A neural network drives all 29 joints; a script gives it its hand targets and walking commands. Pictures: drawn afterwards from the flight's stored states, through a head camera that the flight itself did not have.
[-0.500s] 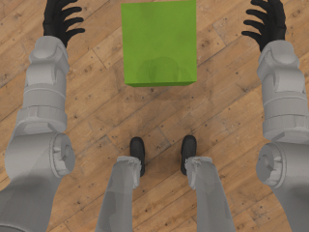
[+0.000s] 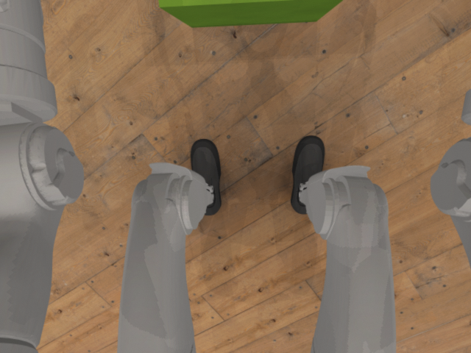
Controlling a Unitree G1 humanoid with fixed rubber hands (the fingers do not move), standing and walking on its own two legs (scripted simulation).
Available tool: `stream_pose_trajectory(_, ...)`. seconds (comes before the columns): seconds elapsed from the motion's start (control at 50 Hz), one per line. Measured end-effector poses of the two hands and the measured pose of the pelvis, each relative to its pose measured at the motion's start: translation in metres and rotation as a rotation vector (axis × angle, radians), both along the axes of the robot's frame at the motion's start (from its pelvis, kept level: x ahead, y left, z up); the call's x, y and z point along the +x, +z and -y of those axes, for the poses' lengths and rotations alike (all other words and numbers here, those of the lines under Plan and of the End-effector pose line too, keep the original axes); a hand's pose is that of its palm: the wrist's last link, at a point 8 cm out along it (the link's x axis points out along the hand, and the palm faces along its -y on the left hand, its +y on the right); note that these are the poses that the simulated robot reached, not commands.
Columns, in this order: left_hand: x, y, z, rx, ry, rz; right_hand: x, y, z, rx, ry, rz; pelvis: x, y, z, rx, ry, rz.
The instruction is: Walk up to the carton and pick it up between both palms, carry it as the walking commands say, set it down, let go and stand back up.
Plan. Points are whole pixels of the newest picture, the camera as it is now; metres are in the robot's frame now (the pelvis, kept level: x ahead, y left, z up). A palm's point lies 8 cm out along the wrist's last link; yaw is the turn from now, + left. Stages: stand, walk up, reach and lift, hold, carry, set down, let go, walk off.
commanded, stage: reach and lift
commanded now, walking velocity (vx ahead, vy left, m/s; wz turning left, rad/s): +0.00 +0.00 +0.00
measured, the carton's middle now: out of the picture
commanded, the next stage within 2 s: none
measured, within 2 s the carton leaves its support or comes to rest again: neither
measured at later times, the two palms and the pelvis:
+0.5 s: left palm out of the picture +0.58 +0.20 -0.27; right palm out of the picture +0.57 -0.20 -0.28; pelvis +0.00 +0.02 -0.11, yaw +0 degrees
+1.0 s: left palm out of the picture +0.58 +0.21 -0.33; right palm out of the picture +0.57 -0.21 -0.34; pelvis +0.01 +0.01 -0.16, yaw +0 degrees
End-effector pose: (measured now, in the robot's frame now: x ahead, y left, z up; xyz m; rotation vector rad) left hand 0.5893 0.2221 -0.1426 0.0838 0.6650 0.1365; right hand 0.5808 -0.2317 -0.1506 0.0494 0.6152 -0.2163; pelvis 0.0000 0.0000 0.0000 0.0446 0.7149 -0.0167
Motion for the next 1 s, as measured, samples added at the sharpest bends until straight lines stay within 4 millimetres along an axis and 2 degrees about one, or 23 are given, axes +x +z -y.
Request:
stream_pose_trajectory(0.1,0.002,-0.049,0.004,-0.004,-0.02,0.019,-0.001,-0.059,-0.01,0.013,-0.008,-0.029,-0.007,-0.034,-0.002,0.001,0.003,0.055)
stream_pose_trajectory(0.14,0.002,-0.062,0.007,-0.017,-0.018,0.009,-0.001,-0.073,-0.017,0.031,-0.014,-0.048,-0.007,-0.047,-0.003,0.0,0.005,0.056)
stream_pose_trajectory(0.22,0.007,-0.066,0.01,-0.024,-0.023,0.023,0.006,-0.073,-0.027,0.037,-0.009,-0.027,-0.005,-0.067,-0.008,-0.007,0.007,0.09)
stream_pose_trajectory(0.26,0.007,-0.068,0.008,-0.024,-0.016,0.016,0.01,-0.068,-0.028,0.02,-0.01,-0.007,-0.004,-0.075,-0.01,-0.011,0.008,0.11)
stream_pose_trajectory(0.3,0.002,-0.076,0.003,-0.028,0.003,-0.015,0.008,-0.072,-0.026,-0.008,-0.013,-0.023,-0.004,-0.082,-0.012,-0.015,0.008,0.128)
stream_pose_trajectory(0.36,-0.01,-0.098,-0.004,-0.03,0.025,-0.088,-0.005,-0.095,-0.022,-0.032,-0.004,-0.111,-0.003,-0.091,-0.014,-0.022,0.01,0.144)
stream_pose_trajectory(0.4,-0.013,-0.109,0.0,-0.027,0.01,-0.097,-0.013,-0.111,-0.024,-0.028,0.001,-0.149,-0.004,-0.096,-0.015,-0.024,0.011,0.142)
stream_pose_trajectory(0.52,-0.008,-0.131,0.02,-0.026,-0.052,-0.061,-0.009,-0.133,-0.032,0.017,-0.007,-0.1,-0.003,-0.118,-0.016,-0.026,0.015,0.141)
stream_pose_trajectory(0.7,-0.018,-0.179,0.016,-0.011,-0.021,-0.127,-0.016,-0.178,-0.022,0.011,-0.028,-0.143,0.0,-0.144,-0.012,-0.02,0.019,0.121)
stream_pose_trajectory(0.8,-0.013,-0.189,0.017,0.001,-0.02,-0.107,-0.013,-0.192,-0.022,0.037,-0.041,-0.129,0.003,-0.152,-0.009,-0.016,0.02,0.111)
stream_pose_trajectory(1.0,-0.008,-0.184,0.011,0.005,-0.004,-0.08,-0.007,-0.19,-0.024,0.026,-0.032,-0.107,0.005,-0.157,-0.009,-0.016,0.021,0.122)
